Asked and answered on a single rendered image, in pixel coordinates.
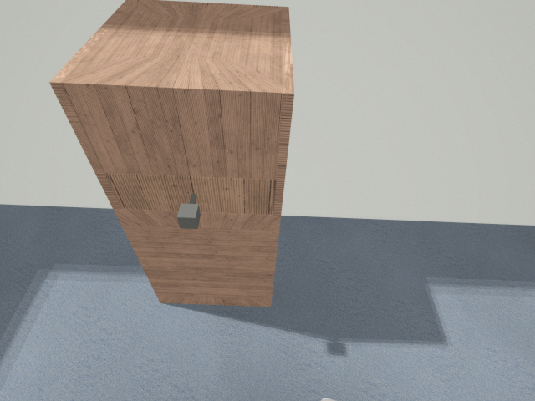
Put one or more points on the cabinet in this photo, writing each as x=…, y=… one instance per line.
x=191, y=89

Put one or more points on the handle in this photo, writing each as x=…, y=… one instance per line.
x=189, y=214

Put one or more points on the drawer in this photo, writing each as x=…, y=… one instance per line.
x=213, y=194

